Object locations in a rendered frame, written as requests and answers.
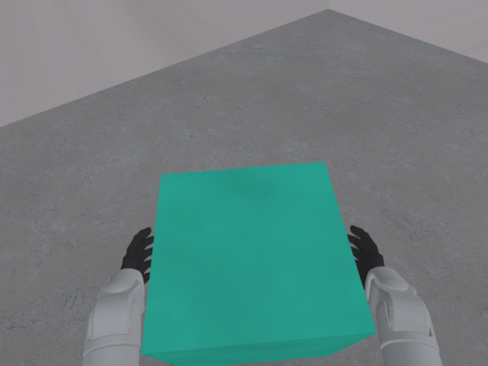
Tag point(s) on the left robot hand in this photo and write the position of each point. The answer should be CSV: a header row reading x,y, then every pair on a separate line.
x,y
136,254

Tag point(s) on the left robot forearm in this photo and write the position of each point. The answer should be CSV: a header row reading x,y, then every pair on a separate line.
x,y
113,336

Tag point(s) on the right robot forearm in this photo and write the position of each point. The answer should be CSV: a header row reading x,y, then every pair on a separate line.
x,y
405,329

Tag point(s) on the right robot hand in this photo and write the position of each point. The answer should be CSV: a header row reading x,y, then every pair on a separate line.
x,y
366,252

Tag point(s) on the carton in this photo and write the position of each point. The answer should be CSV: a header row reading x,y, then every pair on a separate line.
x,y
251,265

